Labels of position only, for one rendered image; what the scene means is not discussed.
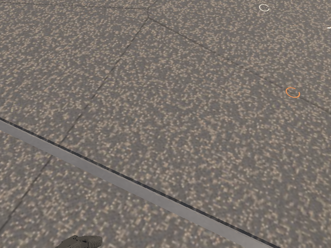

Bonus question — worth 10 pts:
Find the robot left hand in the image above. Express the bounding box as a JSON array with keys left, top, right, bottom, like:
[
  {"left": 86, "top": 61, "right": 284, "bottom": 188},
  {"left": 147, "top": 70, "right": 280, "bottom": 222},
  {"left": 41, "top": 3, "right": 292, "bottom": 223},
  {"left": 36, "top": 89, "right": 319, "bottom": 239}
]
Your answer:
[{"left": 55, "top": 235, "right": 102, "bottom": 248}]

